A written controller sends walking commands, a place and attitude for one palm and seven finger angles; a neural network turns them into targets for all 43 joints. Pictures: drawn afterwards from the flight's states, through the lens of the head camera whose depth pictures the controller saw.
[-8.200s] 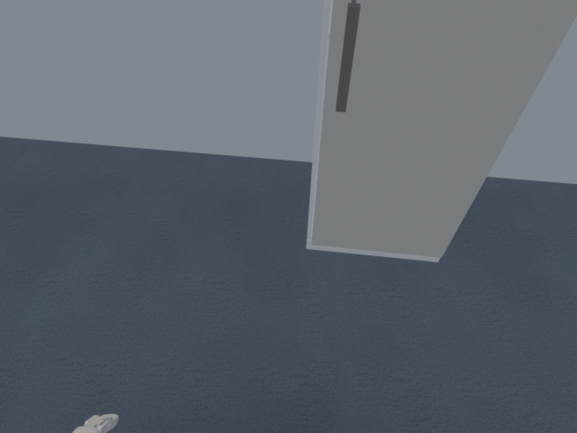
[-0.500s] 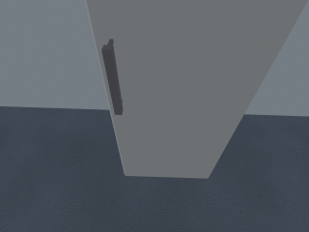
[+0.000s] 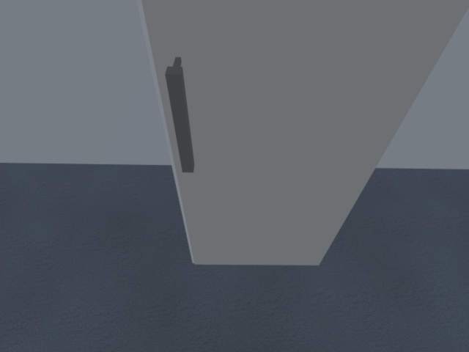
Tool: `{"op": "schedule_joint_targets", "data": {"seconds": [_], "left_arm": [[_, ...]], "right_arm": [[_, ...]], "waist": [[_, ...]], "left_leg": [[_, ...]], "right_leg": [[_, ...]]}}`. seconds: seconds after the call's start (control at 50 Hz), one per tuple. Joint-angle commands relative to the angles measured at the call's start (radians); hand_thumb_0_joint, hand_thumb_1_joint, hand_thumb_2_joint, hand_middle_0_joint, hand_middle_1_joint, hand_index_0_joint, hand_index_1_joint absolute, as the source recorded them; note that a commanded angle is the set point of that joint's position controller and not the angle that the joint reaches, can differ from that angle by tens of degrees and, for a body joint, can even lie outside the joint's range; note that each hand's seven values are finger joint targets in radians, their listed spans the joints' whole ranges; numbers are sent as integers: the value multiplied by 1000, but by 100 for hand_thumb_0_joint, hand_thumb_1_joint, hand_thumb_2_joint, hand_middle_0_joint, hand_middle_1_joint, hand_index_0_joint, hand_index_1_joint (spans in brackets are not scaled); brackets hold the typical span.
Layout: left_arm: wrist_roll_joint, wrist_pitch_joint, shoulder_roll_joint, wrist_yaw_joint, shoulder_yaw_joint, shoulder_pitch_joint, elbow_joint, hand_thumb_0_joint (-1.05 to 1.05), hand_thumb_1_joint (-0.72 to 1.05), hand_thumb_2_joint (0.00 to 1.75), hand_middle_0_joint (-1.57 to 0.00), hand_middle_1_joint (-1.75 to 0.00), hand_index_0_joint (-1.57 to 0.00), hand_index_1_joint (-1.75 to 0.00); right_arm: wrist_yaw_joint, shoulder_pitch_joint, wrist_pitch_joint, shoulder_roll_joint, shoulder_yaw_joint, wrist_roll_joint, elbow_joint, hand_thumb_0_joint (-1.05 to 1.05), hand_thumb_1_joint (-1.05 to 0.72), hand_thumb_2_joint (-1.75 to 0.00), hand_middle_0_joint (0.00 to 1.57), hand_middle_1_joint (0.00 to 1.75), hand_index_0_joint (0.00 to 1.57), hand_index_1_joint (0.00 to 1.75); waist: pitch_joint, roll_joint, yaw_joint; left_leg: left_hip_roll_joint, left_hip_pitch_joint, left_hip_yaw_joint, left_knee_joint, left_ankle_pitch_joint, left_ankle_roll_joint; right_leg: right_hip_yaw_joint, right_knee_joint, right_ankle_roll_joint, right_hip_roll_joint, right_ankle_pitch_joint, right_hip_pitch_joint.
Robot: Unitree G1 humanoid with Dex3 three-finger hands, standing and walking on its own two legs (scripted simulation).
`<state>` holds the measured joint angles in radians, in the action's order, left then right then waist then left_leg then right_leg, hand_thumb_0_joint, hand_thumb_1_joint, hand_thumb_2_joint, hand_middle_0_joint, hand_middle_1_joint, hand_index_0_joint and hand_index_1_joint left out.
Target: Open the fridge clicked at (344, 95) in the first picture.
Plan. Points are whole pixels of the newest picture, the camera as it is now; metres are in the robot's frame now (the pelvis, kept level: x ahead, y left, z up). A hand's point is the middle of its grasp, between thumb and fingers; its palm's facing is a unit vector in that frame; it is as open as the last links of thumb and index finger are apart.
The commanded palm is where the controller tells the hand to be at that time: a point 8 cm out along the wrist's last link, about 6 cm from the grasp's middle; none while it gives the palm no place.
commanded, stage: come to a stop and stand still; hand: left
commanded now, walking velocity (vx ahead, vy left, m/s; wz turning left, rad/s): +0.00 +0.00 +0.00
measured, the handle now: (183, 120) +0.53 +0.14 +0.10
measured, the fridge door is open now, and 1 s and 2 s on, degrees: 0 0 0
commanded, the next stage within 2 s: look again from close up in 0.20 s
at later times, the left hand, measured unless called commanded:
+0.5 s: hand out of the picture +0.01 +0.22 -0.18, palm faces +0.05 -0.97 -0.26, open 7.4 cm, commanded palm none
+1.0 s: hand out of the picture -0.05 +0.23 -0.18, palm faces +0.02 -0.96 -0.27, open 7.4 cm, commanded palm none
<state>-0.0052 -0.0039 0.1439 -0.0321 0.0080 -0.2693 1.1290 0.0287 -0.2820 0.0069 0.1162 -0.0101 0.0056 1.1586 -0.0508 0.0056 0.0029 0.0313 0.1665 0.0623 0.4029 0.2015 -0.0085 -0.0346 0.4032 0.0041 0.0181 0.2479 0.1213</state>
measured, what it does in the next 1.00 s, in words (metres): shifts its weight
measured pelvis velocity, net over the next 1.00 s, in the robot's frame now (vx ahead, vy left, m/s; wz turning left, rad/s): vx -0.06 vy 0.02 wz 0.02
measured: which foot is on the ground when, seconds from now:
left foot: down 0.00-1.00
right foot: down 0.00-1.00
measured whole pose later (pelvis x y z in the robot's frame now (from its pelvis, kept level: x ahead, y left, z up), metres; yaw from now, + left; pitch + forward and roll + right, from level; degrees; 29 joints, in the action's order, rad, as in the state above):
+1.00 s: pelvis -0.06 +0.02 -0.01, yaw +1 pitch -3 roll -1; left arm -0.02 0.01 0.27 -0.01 0.01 -0.32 1.01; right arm -0.01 -0.30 -0.01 0.25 -0.02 0.02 1.03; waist 0.00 0.00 0.01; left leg 0.01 0.29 0.04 0.48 0.16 0.02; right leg -0.05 0.48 0.02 0.04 0.20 0.23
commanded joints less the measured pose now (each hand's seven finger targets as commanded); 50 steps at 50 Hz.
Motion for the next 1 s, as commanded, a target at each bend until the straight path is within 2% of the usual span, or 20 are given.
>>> {"op": "schedule_joint_targets", "data": {"seconds": [0.0,0.06,0.12,0.26,0.28,0.3,0.32,0.34,0.36,0.38,0.4,0.42,0.46,0.5,0.58,0.66,0.76,0.8,0.86,0.98], "left_arm": [[-5,-10,88,-9,14,-83,-19,0,90,90,-20,-30,-20,-30],[-6,-10,88,-9,13,-82,-17,0,90,90,-20,-30,-20,-30],[-7,-13,95,-9,14,-82,-16,0,90,90,-20,-30,-20,-30],[-9,-15,107,-8,15,-78,-13,0,90,90,-20,-30,-20,-30],[-31,-39,256,-8,0,-73,-100,0,90,90,-20,-30,-20,-30],[-24,-39,197,-13,38,-73,-113,0,90,90,-20,-30,-20,-30],[-24,-39,184,-13,38,-88,-103,0,90,90,-20,-30,-20,-30],[-16,-35,175,-11,24,-101,-111,0,90,90,-20,-30,-20,-30],[-16,-28,168,-9,27,-102,-121,0,90,90,-20,-30,-20,-30],[-17,-22,167,-7,26,-99,-137,0,90,90,-20,-30,-20,-30],[-19,-16,183,-6,32,-82,-147,0,90,90,-20,-30,-20,-30],[-20,-14,197,-5,37,-63,-160,0,90,90,-20,-30,-20,-30],[-21,-13,221,-3,38,-41,-186,0,90,90,-20,-30,-20,-30],[-18,-13,232,-3,34,-38,-199,0,90,90,-20,-30,-20,-30],[-18,-15,256,1,32,-27,-212,0,90,90,-20,-30,-20,-30],[-19,-12,278,5,31,-11,-214,0,90,90,-20,-30,-20,-30],[-21,-9,286,9,30,-16,-209,0,90,90,-20,-30,-20,-30],[-21,-10,285,9,31,-28,-206,0,90,90,-20,-30,-20,-30],[-22,-8,281,10,31,-35,-193,0,90,90,-20,-30,-20,-30],[-20,-8,262,8,26,-70,-167,0,90,90,-20,-30,-20,-30]], "right_arm": [[9,-58,16,114,-17,3,-26,0,-90,-90,20,30,20,30],[9,-54,18,118,-18,3,-26,0,-90,-90,20,30,20,30],[9,-51,20,124,-20,1,-30,0,-90,-90,20,30,20,30],[8,-31,21,144,-25,1,-37,0,-90,-90,20,30,20,30],[-11,9,35,242,-19,12,-165,0,-90,-90,20,30,20,30],[1,-29,58,242,-48,17,-180,0,-90,-90,20,30,20,30],[15,-21,61,228,-53,16,-163,0,-90,-90,20,30,20,30],[20,-32,56,228,-46,11,-172,0,-90,-90,20,30,20,30],[20,-32,49,220,-50,10,-189,0,-90,-90,20,30,20,30],[17,-27,41,214,-45,12,-204,0,-90,-90,20,30,20,30],[15,-14,31,220,-52,12,-214,0,-90,-90,20,30,20,30],[12,-4,27,230,-56,12,-223,0,-90,-90,20,30,20,30],[7,5,22,247,-57,13,-235,0,-90,-90,20,30,20,30],[-1,12,19,249,-52,15,-239,0,-90,-90,20,30,20,30],[-8,36,22,273,-48,15,-250,0,-90,-90,20,30,20,30],[-15,52,15,294,-49,16,-251,0,-90,-90,20,30,20,30],[-20,46,12,311,-48,17,-240,0,-90,-90,20,30,20,30],[-22,41,11,308,-47,15,-237,0,-90,-90,20,30,20,30],[-22,25,8,307,-47,15,-220,0,-90,-90,20,30,20,30],[-21,-14,4,283,-43,11,-186,0,-90,-90,20,30,20,30]], "waist": [[-31,-20,-8],[-40,-21,-8],[-19,-6,-6],[-37,-13,-5],[-73,-36,13],[135,-132,12],[217,-151,3],[226,-114,3],[195,-67,3],[154,6,2],[84,56,5],[28,73,11],[-36,49,11],[-48,11,10],[-30,-27,-2],[-57,-13,0],[-35,-28,0],[-18,-19,-2],[-32,-5,0],[-26,3,3]], "left_leg": [[85,-9,-86,-84,-88,20],[84,-1,-89,-92,-68,22],[85,-15,-89,-86,-92,23],[83,-11,-96,-94,-66,26],[50,20,-112,-32,-258,12],[79,-33,-128,38,-405,21],[98,-96,-132,79,-537,37],[101,-107,-130,99,-513,48],[96,-69,-126,98,-419,54],[87,-14,-118,107,-324,58],[70,48,-105,104,-208,57],[60,85,-98,88,-131,54],[53,122,-101,61,-46,52],[54,129,-108,39,2,52],[65,133,-128,-5,34,54],[64,162,-138,-52,176,43],[69,172,-155,-89,261,41],[68,173,-157,-88,267,42],[67,182,-159,-93,283,39],[60,174,-149,-71,246,37]], "right_leg": [[68,-84,-16,83,-88,67],[70,-84,-14,82,-80,71],[68,-84,-13,86,-96,62],[70,-91,-12,88,-79,75],[38,-28,-33,76,-214,76],[41,93,-36,90,-194,30],[35,106,-45,83,-239,41],[35,79,-44,80,-227,45],[40,64,-45,79,-206,62],[46,54,-47,84,-207,67],[64,36,-49,93,-179,88],[76,25,-55,98,-131,117],[90,7,-59,94,-29,166],[88,2,-56,85,24,175],[85,-2,-49,76,21,143],[92,-37,-40,80,119,164],[91,-51,-34,77,173,157],[92,-60,-33,81,183,147],[94,-69,-30,82,212,164],[103,-84,-31,91,210,167]]}}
